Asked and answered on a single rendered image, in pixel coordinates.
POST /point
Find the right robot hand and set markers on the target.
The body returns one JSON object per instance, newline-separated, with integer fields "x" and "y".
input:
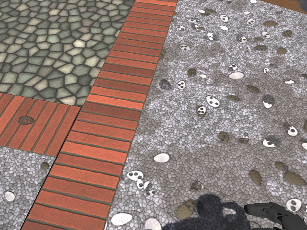
{"x": 277, "y": 214}

